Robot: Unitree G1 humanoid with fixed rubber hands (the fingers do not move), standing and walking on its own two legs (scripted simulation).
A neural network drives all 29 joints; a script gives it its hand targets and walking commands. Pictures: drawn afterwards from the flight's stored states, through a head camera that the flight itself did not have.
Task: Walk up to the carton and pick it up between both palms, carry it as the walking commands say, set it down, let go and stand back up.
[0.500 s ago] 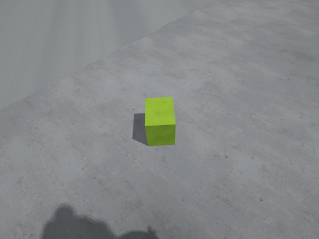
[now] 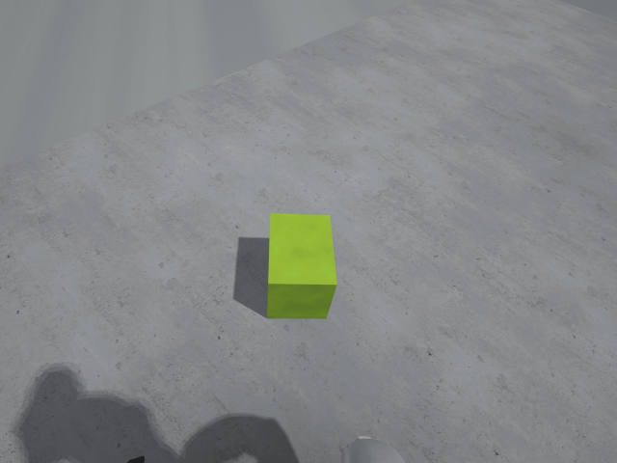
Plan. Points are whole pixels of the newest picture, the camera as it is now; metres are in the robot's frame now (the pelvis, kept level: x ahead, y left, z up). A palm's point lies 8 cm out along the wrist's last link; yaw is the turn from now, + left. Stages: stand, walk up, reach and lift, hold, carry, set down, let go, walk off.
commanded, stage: walk up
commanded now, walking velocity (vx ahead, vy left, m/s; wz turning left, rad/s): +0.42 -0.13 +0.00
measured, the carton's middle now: (298, 266) +0.81 -0.03 -0.65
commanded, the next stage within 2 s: none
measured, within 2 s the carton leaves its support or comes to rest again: neither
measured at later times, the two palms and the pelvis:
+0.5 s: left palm (129, 430) +0.19 +0.23 -0.11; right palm (461, 391) +0.25 -0.26 -0.14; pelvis +0.15 -0.03 +0.00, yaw +1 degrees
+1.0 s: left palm (154, 344) +0.31 +0.24 -0.13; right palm (461, 412) +0.22 -0.26 -0.15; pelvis +0.23 -0.02 -0.01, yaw +0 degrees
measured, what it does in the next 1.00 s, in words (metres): walks ahead: right foot, then left foot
